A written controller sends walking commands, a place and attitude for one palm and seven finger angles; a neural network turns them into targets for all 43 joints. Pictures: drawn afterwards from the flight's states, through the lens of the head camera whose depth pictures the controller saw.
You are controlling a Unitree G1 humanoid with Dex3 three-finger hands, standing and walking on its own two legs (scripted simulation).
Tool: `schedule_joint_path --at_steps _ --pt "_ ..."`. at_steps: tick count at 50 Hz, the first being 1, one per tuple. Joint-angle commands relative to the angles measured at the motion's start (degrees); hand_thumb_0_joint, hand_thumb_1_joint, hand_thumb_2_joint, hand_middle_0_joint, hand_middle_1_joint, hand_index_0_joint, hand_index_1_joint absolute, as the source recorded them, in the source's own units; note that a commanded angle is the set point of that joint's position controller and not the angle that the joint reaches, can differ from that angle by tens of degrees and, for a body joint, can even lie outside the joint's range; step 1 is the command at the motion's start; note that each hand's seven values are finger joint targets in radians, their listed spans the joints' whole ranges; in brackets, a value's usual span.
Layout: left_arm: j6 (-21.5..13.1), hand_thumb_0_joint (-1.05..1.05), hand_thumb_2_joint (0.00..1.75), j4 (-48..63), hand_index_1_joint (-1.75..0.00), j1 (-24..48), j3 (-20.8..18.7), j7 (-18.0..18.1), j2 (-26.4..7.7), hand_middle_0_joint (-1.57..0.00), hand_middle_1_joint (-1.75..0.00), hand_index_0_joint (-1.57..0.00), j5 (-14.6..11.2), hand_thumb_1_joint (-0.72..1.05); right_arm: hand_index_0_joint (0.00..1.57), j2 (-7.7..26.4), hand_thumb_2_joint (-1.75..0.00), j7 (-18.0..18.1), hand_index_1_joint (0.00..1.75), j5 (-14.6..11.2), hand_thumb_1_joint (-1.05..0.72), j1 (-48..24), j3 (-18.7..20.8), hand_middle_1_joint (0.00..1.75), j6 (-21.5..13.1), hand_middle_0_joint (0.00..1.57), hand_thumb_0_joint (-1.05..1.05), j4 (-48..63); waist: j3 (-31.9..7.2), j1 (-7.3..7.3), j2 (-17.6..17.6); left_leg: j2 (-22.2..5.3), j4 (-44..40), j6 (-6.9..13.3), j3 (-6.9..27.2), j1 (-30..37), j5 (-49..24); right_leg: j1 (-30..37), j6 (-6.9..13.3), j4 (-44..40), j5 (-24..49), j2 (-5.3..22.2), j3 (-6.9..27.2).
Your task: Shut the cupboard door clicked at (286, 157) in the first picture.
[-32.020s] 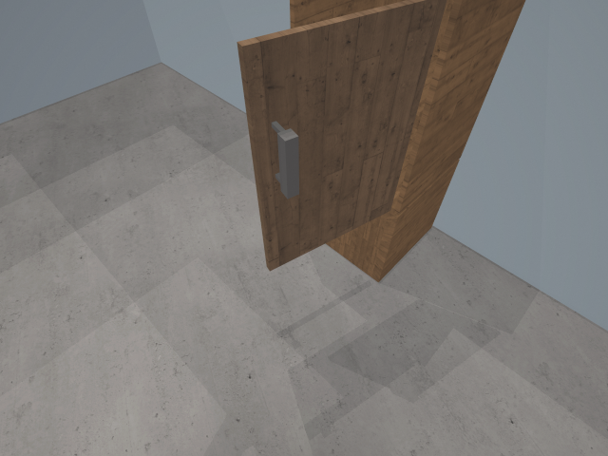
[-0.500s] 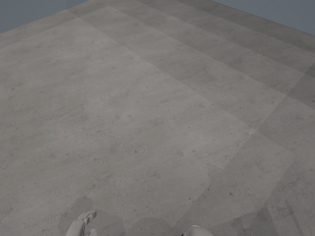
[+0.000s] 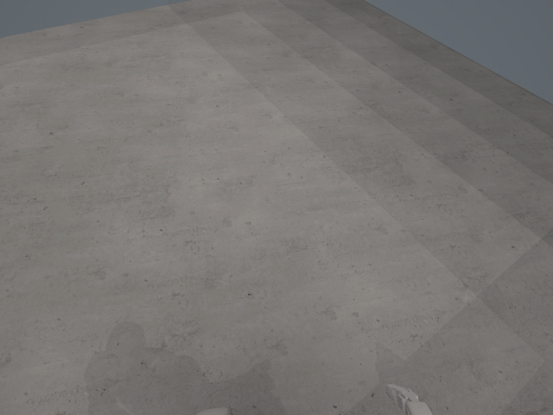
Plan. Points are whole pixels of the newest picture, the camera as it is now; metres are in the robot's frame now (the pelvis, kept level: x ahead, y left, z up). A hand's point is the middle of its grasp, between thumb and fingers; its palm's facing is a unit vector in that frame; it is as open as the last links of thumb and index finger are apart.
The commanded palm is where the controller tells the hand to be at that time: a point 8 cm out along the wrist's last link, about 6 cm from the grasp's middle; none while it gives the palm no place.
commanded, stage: turn to face it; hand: left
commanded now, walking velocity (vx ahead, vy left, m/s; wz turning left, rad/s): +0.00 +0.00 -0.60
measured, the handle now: out of the picture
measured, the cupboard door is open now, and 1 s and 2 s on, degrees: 51 51 51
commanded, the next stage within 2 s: none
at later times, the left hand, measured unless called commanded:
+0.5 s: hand out of the picture +0.12 +0.16 -0.16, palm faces -0.24 -0.94 -0.24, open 7.4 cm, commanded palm none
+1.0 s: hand (239, 344) +0.24 +0.09 -0.15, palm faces -0.57 -0.78 -0.25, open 7.4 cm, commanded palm none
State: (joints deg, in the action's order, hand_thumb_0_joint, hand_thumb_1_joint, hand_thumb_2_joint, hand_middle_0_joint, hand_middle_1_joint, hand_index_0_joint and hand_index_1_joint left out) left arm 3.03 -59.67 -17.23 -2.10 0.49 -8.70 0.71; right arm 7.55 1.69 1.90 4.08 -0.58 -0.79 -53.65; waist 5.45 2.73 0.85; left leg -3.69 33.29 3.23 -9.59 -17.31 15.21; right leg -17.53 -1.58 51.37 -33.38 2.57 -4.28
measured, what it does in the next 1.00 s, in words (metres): steps on the spot, turning right: right foot, then left foot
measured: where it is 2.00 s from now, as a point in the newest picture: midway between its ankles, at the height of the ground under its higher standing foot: outside the picture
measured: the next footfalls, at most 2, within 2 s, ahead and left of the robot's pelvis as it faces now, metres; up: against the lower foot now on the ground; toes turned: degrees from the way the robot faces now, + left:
right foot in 0.26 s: +0.04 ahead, -0.15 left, +0.00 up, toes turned -13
left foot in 0.60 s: +0.10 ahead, +0.10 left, +0.00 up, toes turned -18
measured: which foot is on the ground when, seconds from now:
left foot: down 0.00-0.26, up 0.28-0.58, down 0.60-1.00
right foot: up 0.00-0.24, down 0.26-0.60, up 0.62-0.98, down 1.00-1.00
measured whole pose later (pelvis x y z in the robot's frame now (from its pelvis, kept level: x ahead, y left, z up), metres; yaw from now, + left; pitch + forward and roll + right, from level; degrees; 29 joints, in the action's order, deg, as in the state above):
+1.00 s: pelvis +0.01 -0.01 +0.00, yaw -36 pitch +0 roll -1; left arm 4.1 -48.9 -6.6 -4.5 -2.4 -14.3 1.3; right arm 12.4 1.2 1.7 16.0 2.5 1.4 -53.1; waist 4.6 -1.9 -1.7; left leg -9.8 35.6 -1.9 -14.6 -13.3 20.5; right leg -16.6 -1.0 35.7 -17.3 0.8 -4.0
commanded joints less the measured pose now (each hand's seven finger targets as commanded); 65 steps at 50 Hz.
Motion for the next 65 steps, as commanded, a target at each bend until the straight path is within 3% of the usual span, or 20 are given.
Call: schedule_joint_path --at_steps 1,10,11,12,13,16,20,25,28,29,30,32,36,45,48,49,50,51,56,65 --pt "-0.35 0.0 0.9 5.81 -0.3 0.68 -2.71 -0.43 -5.33 -0.2 -0.3 -0.2 0.34 0.9 0.2 13.58 -0.9 1.22 0.3 -0.1 -0.9 6.17 4.31 0.3 1.05 0.2 0.0 1.61 -7.99 -3.36 -7.17 -18.58 -12.41 6.93 10.57 10.23 -27.23 -6.83 -0.43 5.51 3.04 1.31 2.09" --pt "-0.44 0.0 0.9 8.49 -0.3 -2.16 -4.34 -1.4 -5.93 -0.2 -0.3 -0.2 1.03 0.9 0.2 14.07 -0.9 0.04 0.3 -0.4 -0.9 2.09 6.32 0.3 2.15 0.2 0.0 3.39 -6.96 0.07 -7.65 -15.82 -5.81 1.34 2.67 1.14 -3.29 4.51 0.64 -16.51 19.31 -1.33 -2.01" --pt "-0.72 0.0 0.9 8.25 -0.3 -4.31 -4.85 -1.23 -8.34 -0.2 -0.3 -0.2 1.26 0.9 0.2 13.04 -0.9 -0.25 0.3 -0.67 -0.9 1.41 6.34 0.3 2.27 0.2 0.0 3.91 -6.77 1.47 -2.28 -12.85 0.89 -1.08 -0.2 -2.93 1.83 8.37 2.03 -21.98 22.69 0.9 2.3" --pt "-1.5 0.0 0.9 8.86 -0.3 -4.63 -5.51 -0.72 -13.95 -0.2 -0.3 -0.2 1.91 0.9 0.2 9.31 -0.9 -0.64 0.3 -1.1 -0.9 1.43 5.75 0.3 2.51 0.2 0.0 5.57 -5.02 2.15 14.24 -3.97 13.91 -5.15 -4.52 -11.11 15.29 9.26 6.68 -32.47 26.37 11.9 20.9" --pt "-1.86 0.0 0.9 9.07 -0.3 -5.45 -5.7 -0.29 -17.81 -0.2 -0.3 -0.2 1.29 0.9 0.2 9.11 -0.9 -0.86 0.3 -0.98 -0.9 -1.46 5.2 0.3 2.98 0.2 0.0 7.87 -3.15 3.83 18.3 0.88 26.98 -5.83 1.88 -16.7 22.53 6.48 13.12 -37.35 32.22 19.27 32.52" --pt "-1.97 0.0 0.9 11.15 -0.3 2.08 -5.48 0.77 -15.87 -0.2 -0.3 -0.2 1.2 0.9 0.2 10.42 -0.9 -0.94 0.3 -0.93 -0.9 -0.55 5.46 0.3 2.98 0.2 0.0 7.47 -2.89 -0.15 12.89 -1.4 34.78 -5.84 10.58 -21.06 12.4 5.27 14.07 -36.59 21.16 15.92 29.71" --pt "-2.2 0.0 0.9 12.69 -0.3 4.54 -4.51 0.37 -14.46 -0.2 -0.3 -0.2 1.09 0.9 0.2 10.04 -0.9 -1.18 0.3 -0.96 -0.9 3.78 5.04 0.3 2.54 0.2 0.0 5.8 -8.57 -1.94 5.82 0.04 26.27 -7.08 8.65 -12.47 6.86 6.41 11.2 -32.25 30.15 10.15 19.31" --pt "-1.69 0.0 0.9 11.95 -0.3 2.95 -4.95 0.06 -16.45 -0.2 -0.3 -0.2 1.3 0.9 0.2 9.49 -0.9 -0.56 0.3 -1.48 -0.9 4.0 4.52 0.3 1.9 0.2 0.0 6.83 -8.31 -0.9 5.98 2.04 10.46 -6.98 8.06 -7.37 10.0 7.13 12.44 -29.92 34.73 10.22 23.97" --pt "-1.06 0.0 0.9 12.48 -0.3 6.71 -4.77 -0.18 -15.76 -0.2 -0.3 -0.2 0.61 0.9 0.2 10.3 -0.9 0.03 0.3 -1.77 -0.9 10.7 4.41 0.3 1.06 0.2 0.0 4.94 -8.99 -4.41 7.0 2.93 -6.24 -6.55 7.58 5.82 -0.49 -0.57 8.1 -25.6 32.32 6.79 23.2" --pt "-0.76 0.0 0.9 13.12 -0.3 6.76 -4.22 -0.39 -13.13 -0.2 -0.3 -0.2 0.15 0.9 0.2 13.21 -0.9 0.28 0.3 -1.53 -0.9 12.0 4.88 0.3 0.51 0.2 0.0 4.59 -9.83 -4.56 -0.71 -2.67 -13.71 -5.04 13.21 12.45 -1.06 -7.08 4.79 -20.43 25.38 1.66 19.12" --pt "-0.63 0.0 0.9 14.38 -0.3 5.8 -3.49 -0.97 -9.75 -0.2 -0.3 -0.2 -0.42 0.9 0.2 19.1 -0.9 0.53 0.3 -0.59 -0.9 12.89 5.94 0.3 0.01 0.2 0.0 5.25 -10.18 -4.73 -17.28 -17.15 -18.43 0.27 27.98 16.85 -5.98 -15.93 1.18 -8.19 8.21 -6.14 10.26" --pt "-0.65 0.0 0.9 15.66 -0.3 8.86 -3.73 -1.33 -11.5 -0.2 -0.3 -0.2 0.47 0.9 0.2 19.29 -0.9 1.1 0.3 0.13 -0.9 13.04 5.39 0.3 0.35 0.2 0.0 6.22 -7.31 -4.91 -10.3 -23.0 -16.53 7.27 28.08 8.24 -19.85 -13.82 -0.06 10.49 -0.08 -2.93 8.1" --pt "0.36 0.0 0.9 13.57 -0.3 8.33 -3.96 -2.27 -9.88 -0.2 -0.3 -0.2 0.55 0.9 0.2 14.83 -0.9 1.45 0.3 0.14 -0.9 9.42 4.33 0.3 0.06 0.2 0.0 6.62 -6.05 -2.78 -10.67 -14.6 -12.11 3.95 13.13 11.58 -35.01 -15.94 -1.84 15.52 6.5 -1.94 5.43" --pt "0.05 0.0 0.9 15.5 -0.3 12.89 -3.1 -2.77 -7.78 -0.2 -0.3 -0.2 0.53 0.9 0.2 16.04 -0.9 0.53 0.3 0.08 -0.9 13.82 5.94 0.3 0.69 0.2 0.0 3.87 -8.01 -5.43 -14.11 -16.52 -8.44 3.61 6.13 14.55 -32.46 -6.54 -0.39 -6.59 8.86 -2.26 -0.64" --pt "-0.53 0.0 0.9 14.19 -0.3 7.97 -3.5 -2.46 -9.36 -0.2 -0.3 -0.2 0.5 0.9 0.2 16.95 -0.9 0.03 0.3 -0.38 -0.9 11.32 6.34 0.3 0.95 0.2 0.0 4.46 -8.39 -2.28 -10.86 -16.1 -2.33 0.03 3.01 8.32 -25.38 4.98 1.21 -20.54 19.44 -2.74 -1.37" --pt "-0.98 0.0 0.9 12.86 -0.3 3.55 -4.01 -2.13 -11.99 -0.2 -0.3 -0.2 0.76 0.9 0.2 16.12 -0.9 -0.39 0.3 -0.86 -0.9 10.44 6.39 0.3 1.04 0.2 0.0 4.93 -9.85 -0.03 -5.74 -13.66 4.79 -2.68 0.72 2.8 -18.54 12.88 2.56 -26.95 26.8 -0.09 2.36" --pt "-1.76 0.0 0.9 11.91 -0.3 0.03 -5.18 -1.35 -18.13 -0.2 -0.3 -0.2 1.36 0.9 0.2 11.55 -0.9 -0.63 0.3 -1.26 -0.9 9.26 5.42 0.3 1.31 0.2 0.0 7.1 -10.01 1.73 12.36 -5.45 17.44 -6.52 -3.64 -10.7 7.28 20.78 7.4 -31.81 40.32 13.21 20.08" --pt "-1.7 0.0 0.9 11.11 -0.3 -1.9 -5.53 -0.66 -21.12 -0.2 -0.3 -0.2 0.51 0.9 0.2 11.06 -0.9 -0.38 0.3 -1.04 -0.9 6.04 4.72 0.3 2.09 0.2 0.0 9.03 -8.62 2.87 16.86 -0.98 28.9 -7.43 2.19 -17.54 23.39 17.4 13.21 -31.53 53.83 20.42 28.74" --pt "-1.67 0.0 0.9 14.92 -0.3 9.7 -3.92 0.07 -14.83 -0.2 -0.3 -0.2 0.32 0.9 0.2 12.33 -0.9 -0.98 0.3 -0.66 -0.9 7.27 5.25 0.3 3.17 0.2 0.0 6.27 -4.44 -3.01 8.91 -2.93 34.5 -7.76 9.76 -15.83 5.37 4.19 10.5 -34.61 27.78 10.13 18.87" --pt "-1.84 0.0 0.9 13.32 -0.3 4.42 -4.53 -0.3 -16.05 -0.2 -0.3 -0.2 1.04 0.9 0.2 10.96 -0.9 -0.64 0.3 -1.17 -0.9 4.61 4.98 0.3 2.4 0.2 0.0 7.87 -7.58 -1.1 6.89 0.94 16.87 -8.02 9.05 -10.94 8.47 7.0 12.7 -32.16 29.78 9.28 25.69"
